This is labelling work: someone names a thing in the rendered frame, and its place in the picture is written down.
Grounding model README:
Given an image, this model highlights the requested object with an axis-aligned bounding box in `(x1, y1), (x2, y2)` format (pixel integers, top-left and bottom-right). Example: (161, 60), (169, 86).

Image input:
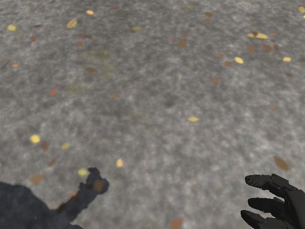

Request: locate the right robot hand
(240, 174), (305, 229)

